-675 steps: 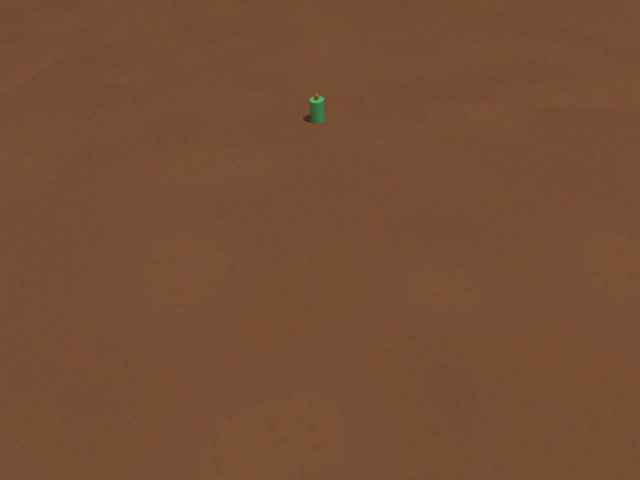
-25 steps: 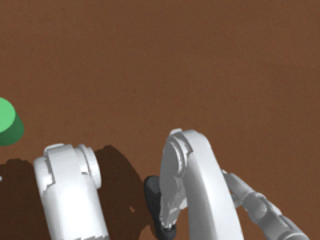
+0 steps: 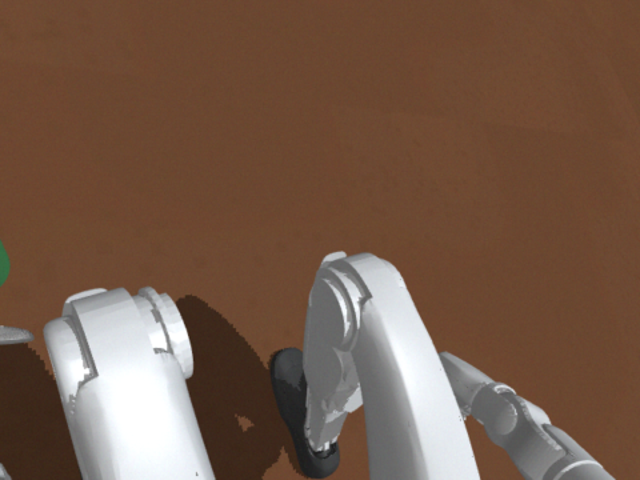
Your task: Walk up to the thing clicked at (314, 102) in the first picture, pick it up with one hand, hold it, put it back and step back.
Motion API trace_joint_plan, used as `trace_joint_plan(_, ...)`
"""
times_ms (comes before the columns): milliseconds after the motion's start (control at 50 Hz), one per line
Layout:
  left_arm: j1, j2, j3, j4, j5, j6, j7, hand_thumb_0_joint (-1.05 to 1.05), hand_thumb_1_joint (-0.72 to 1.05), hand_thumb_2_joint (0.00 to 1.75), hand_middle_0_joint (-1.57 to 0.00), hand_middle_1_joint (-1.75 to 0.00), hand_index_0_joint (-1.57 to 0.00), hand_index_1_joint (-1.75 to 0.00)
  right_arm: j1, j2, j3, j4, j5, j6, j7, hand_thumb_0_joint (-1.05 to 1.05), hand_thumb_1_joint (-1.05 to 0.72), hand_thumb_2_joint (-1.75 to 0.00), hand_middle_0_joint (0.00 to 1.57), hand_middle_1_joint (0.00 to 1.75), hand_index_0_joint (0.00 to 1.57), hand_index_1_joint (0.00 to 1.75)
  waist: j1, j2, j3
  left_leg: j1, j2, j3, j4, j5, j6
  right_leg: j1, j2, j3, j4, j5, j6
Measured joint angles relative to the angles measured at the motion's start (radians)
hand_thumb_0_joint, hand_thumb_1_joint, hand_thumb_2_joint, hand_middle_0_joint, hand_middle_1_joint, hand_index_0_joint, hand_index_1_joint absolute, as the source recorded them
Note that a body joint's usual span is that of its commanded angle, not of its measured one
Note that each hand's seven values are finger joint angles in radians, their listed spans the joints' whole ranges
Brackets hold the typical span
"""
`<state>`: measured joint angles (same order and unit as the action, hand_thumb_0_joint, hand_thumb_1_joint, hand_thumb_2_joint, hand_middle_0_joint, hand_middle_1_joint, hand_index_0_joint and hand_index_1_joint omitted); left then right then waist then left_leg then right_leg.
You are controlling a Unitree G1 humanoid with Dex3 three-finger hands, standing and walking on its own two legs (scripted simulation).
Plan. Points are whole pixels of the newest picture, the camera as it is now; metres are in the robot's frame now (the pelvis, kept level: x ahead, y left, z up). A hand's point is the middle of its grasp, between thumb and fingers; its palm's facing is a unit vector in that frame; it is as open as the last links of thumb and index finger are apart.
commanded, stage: rest palm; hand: left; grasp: from the side
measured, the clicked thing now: out of the picture +0.41 +0.32 -0.19
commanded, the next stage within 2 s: close in 0.06 s
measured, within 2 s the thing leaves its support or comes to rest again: leaves its support in 1.16 s
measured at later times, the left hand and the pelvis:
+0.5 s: hand out of the picture +0.39 +0.31 -0.17, palm faces +0.44 -0.90 -0.01, open 12.0 cm; pelvis +0.00 +0.00 +0.00, yaw -1 degrees
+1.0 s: hand out of the picture +0.40 +0.31 -0.17, palm faces +0.44 -0.90 -0.01, open 11.4 cm; pelvis +0.00 +0.00 +0.01, yaw -2 degrees
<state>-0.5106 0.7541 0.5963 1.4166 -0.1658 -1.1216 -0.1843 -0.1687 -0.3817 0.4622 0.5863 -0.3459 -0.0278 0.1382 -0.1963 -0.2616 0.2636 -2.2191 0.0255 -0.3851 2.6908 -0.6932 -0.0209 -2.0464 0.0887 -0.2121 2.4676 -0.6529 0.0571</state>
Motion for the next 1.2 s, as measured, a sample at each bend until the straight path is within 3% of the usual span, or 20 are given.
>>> trace_joint_plan(200,-0.001,0.004,-0.040,0.000,0.029,-0.021,0.092,-0.01,-0.43,0.15,-0.10,-0.09,-0.08,-0.10,-0.009,0.009,0.016,-0.010,-0.014,0.017,0.014,0.00,-0.90,-0.90,0.21,0.30,0.21,0.30,0.002,-0.009,0.013,0.000,-0.001,-0.011,0.007,-0.002,0.005,0.008,0.004,-0.008,-0.005,0.001,0.002)
trace_joint_plan(340,-0.013,0.013,-0.043,0.006,0.040,-0.036,0.148,-0.01,-0.24,0.27,-0.22,-0.20,-0.21,-0.22,-0.021,0.013,0.028,-0.017,-0.020,0.023,0.020,0.00,-0.89,-0.90,0.21,0.30,0.21,0.30,-0.002,-0.017,0.024,0.004,0.002,-0.019,0.008,-0.010,0.005,0.012,0.008,-0.014,-0.011,0.001,0.007)
trace_joint_plan(520,-0.032,0.048,-0.066,0.013,0.045,-0.037,0.171,0.00,0.05,0.46,-0.39,-0.38,-0.40,-0.40,-0.027,0.013,0.037,-0.019,-0.023,0.034,0.020,0.00,-0.87,-0.89,0.21,0.30,0.21,0.30,-0.004,-0.022,0.032,0.001,0.005,-0.025,0.007,-0.016,0.004,0.008,0.010,-0.018,-0.017,0.001,0.011)
trace_joint_plan(960,-0.060,0.066,-0.068,0.005,0.048,-0.014,0.200,-0.02,-0.33,0.73,-0.58,-0.83,-0.60,-0.86,-0.035,0.017,0.052,-0.021,-0.020,0.051,0.013,0.00,-0.88,-0.89,0.21,0.30,0.21,0.30,-0.012,-0.026,0.042,0.007,0.010,-0.039,-0.002,-0.026,-0.002,0.011,0.013,-0.029,-0.033,0.003,0.017)
trace_joint_plan(1200,-0.002,-0.003,-0.048,-0.178,0.071,0.070,0.196,-0.03,-0.46,0.89,-0.59,-0.93,-0.61,-0.96,0.003,0.028,0.002,-0.020,-0.001,0.066,0.016,0.00,-0.90,-0.90,0.21,0.30,0.21,0.30,0.003,-0.015,0.021,0.005,0.007,-0.027,-0.020,-0.024,-0.005,0.011,0.002,-0.024,-0.041,-0.004,0.010)
